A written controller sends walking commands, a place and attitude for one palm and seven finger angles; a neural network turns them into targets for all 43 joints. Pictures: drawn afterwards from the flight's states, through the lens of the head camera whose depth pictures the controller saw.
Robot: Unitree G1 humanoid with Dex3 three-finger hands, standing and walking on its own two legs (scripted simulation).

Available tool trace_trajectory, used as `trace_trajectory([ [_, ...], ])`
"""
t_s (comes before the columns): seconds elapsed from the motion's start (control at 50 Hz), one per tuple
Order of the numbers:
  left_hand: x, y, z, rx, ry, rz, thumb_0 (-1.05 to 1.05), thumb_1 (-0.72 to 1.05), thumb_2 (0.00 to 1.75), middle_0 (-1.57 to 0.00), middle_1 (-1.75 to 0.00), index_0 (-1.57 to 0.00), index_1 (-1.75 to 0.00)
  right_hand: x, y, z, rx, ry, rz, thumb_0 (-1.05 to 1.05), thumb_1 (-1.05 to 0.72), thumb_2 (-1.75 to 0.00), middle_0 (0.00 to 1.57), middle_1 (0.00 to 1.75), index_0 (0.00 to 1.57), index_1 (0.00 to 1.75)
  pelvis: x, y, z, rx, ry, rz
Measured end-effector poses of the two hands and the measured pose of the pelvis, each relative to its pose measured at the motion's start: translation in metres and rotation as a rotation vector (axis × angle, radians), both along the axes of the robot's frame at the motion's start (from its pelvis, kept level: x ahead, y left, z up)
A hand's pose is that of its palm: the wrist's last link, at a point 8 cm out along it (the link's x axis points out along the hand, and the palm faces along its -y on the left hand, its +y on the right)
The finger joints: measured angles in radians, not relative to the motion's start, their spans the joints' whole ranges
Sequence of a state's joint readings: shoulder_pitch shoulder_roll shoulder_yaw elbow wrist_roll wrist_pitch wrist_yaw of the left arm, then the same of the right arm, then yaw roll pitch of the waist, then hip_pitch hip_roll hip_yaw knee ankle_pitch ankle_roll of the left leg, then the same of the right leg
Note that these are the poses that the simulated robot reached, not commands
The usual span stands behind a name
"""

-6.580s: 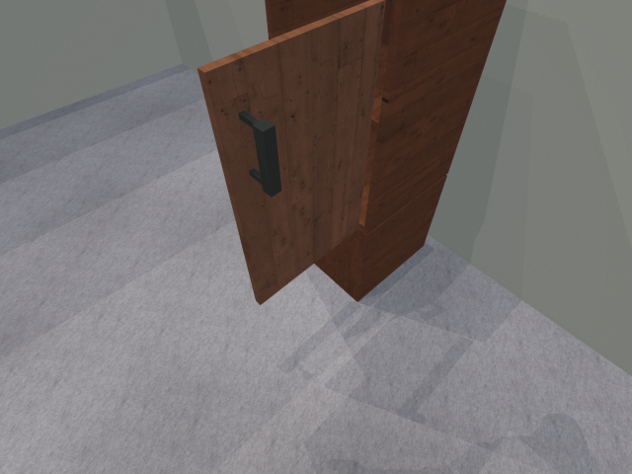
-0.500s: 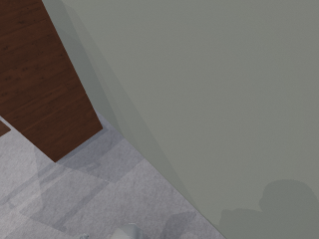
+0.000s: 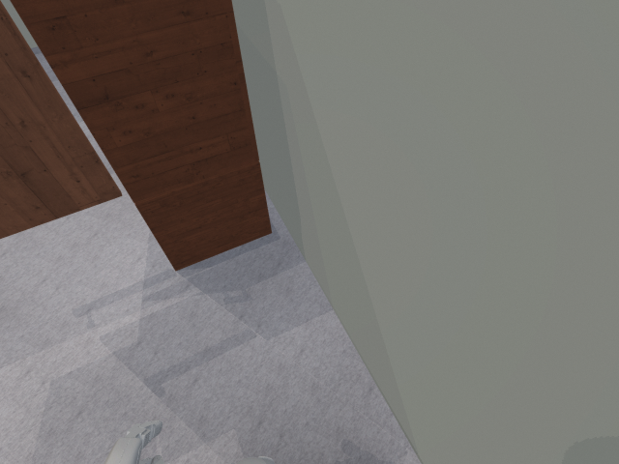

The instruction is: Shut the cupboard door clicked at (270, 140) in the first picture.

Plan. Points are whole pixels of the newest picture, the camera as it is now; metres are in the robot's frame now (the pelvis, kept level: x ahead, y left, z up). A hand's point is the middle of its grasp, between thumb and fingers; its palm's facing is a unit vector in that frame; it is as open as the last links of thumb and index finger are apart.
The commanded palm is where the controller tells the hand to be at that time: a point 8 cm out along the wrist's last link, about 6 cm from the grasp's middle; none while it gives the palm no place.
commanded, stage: turn to face it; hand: left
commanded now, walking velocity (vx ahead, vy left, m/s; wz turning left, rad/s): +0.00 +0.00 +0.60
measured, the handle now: out of the picture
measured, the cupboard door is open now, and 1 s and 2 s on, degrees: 92 92 92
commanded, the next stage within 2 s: take the last steps up to it in 0.74 s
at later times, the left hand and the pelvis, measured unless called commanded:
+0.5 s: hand out of the picture +0.01 +0.24 -0.17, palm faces +0.33 -0.91 -0.24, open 7.4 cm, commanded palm none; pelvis +0.01 +0.02 +0.01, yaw +17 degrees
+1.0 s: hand out of the picture -0.02 +0.18 -0.16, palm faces +0.51 -0.83 -0.22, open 7.3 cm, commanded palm none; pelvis +0.04 +0.00 +0.01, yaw +29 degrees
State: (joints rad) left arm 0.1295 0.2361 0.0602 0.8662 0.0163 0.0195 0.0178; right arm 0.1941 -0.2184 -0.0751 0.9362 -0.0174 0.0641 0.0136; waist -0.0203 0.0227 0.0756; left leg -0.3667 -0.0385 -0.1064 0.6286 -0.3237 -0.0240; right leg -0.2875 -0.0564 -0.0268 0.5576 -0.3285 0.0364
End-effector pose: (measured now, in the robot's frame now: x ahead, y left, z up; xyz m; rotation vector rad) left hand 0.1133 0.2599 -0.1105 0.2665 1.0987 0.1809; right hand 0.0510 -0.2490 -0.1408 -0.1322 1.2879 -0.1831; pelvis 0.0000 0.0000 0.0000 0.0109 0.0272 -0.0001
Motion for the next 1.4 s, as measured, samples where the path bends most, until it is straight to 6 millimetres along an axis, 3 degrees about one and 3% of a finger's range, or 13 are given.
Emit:
trace_trajectory([
  [0.1,-0.027,-0.014,0.005,-0.011,0.026,0.061,0.0,0.91,0.9,-0.2,-0.3,-0.2,-0.3,0.019,-0.013,0.002,-0.002,0.01,0.054,0.01,-0.9,-0.9,0.2,0.3,0.2,0.3,0.001,-0.005,0.006,0.006,-0.028,0.08],
  [0.18,-0.053,-0.019,-0.001,-0.051,0.067,0.12,0.0,0.91,0.9,-0.2,-0.3,-0.21,-0.3,0.044,-0.01,0.013,-0.011,-0.005,0.114,0.01,-0.91,-0.9,0.2,0.3,0.2,0.3,0.004,-0.004,0.01,0.019,-0.03,0.14],
  [0.26,-0.082,-0.012,-0.016,-0.092,0.101,0.2,0.0,0.91,0.9,-0.2,-0.3,-0.21,-0.3,0.077,0.007,0.019,-0.035,-0.032,0.209,0.01,-0.91,-0.9,0.2,0.3,0.19,0.3,0.007,0.004,0.007,0.016,-0.025,0.198],
  [0.36,-0.12,0.012,-0.041,-0.114,0.174,0.304,0.0,0.91,0.9,-0.2,-0.3,-0.21,-0.3,0.116,0.036,0.021,-0.074,-0.116,0.32,0.01,-0.91,-0.9,0.2,0.3,0.2,0.3,0.007,0.02,-0.008,-0.001,-0.016,0.254],
  [0.44,-0.131,0.024,-0.034,-0.1,0.203,0.359,0.01,0.91,0.9,-0.2,-0.3,-0.2,-0.3,0.123,0.051,0.03,-0.081,-0.126,0.364,0.01,-0.9,-0.9,0.2,0.3,0.2,0.3,0.008,0.022,0.002,-0.015,-0.015,0.284],
  [0.56,-0.123,0.026,-0.014,-0.082,0.151,0.396,0.01,0.91,0.9,-0.2,-0.3,-0.2,-0.3,0.122,0.06,0.028,-0.046,-0.078,0.402,0.01,-0.9,-0.9,0.2,0.3,0.2,0.3,0.015,0.017,0.012,-0.03,-0.013,0.329],
  [0.7,-0.105,0.002,-0.008,-0.04,0.083,0.421,0.0,0.91,0.9,-0.2,-0.3,-0.2,-0.3,0.124,0.047,0.002,0.022,-0.021,0.411,0.01,-0.9,-0.9,0.2,0.3,0.2,0.3,0.031,-0.005,0.003,0.006,-0.007,0.381],
  [0.78,-0.11,-0.019,-0.003,-0.046,0.086,0.447,0.0,0.91,0.9,-0.2,-0.3,-0.2,-0.3,0.132,0.04,-0.004,0.029,0.012,0.423,0.01,-0.9,-0.9,0.2,0.3,0.2,0.3,0.035,-0.011,0.005,0.011,-0.026,0.419],
  [0.86,-0.122,-0.038,-0.003,-0.083,0.113,0.482,0.0,0.91,0.9,-0.2,-0.3,-0.2,-0.3,0.143,0.04,0.003,0.021,0.02,0.445,0.01,-0.9,-0.9,0.2,0.3,0.2,0.3,0.039,-0.011,0.011,0.025,-0.031,0.448],
  [0.94,-0.144,-0.041,-0.008,-0.107,0.142,0.539,0.0,0.93,0.9,-0.2,-0.3,-0.21,-0.3,0.157,0.052,0.011,0.01,0.012,0.496,0.01,-0.91,-0.9,0.2,0.3,0.2,0.3,0.041,-0.007,0.013,0.029,-0.029,0.477],
  [1.12,-0.204,-0.021,-0.033,-0.177,0.267,0.661,0.0,0.92,0.9,-0.2,-0.3,-0.21,-0.3,0.186,0.105,0.017,-0.023,-0.09,0.618,0.01,-0.91,-0.9,0.2,0.3,0.2,0.3,0.045,0.03,0.001,0.014,-0.028,0.531],
  [1.22,-0.177,0.007,-0.02,-0.163,0.225,0.654,0.01,0.91,0.9,-0.2,-0.3,-0.2,-0.3,0.167,0.113,0.02,-0.022,-0.035,0.608,0.0,-0.9,-0.9,0.2,0.3,0.2,0.3,0.058,0.046,0.011,0.006,-0.027,0.548],
  [1.4,-0.067,0.049,-0.003,-0.107,0.055,0.581,0.01,0.91,0.9,-0.2,-0.3,-0.2,-0.3,0.139,0.109,0.0,0.018,0.184,0.551,0.01,-0.9,-0.9,0.2,0.3,0.2,0.3,0.105,0.066,0.01,0.024,-0.031,0.559],
])
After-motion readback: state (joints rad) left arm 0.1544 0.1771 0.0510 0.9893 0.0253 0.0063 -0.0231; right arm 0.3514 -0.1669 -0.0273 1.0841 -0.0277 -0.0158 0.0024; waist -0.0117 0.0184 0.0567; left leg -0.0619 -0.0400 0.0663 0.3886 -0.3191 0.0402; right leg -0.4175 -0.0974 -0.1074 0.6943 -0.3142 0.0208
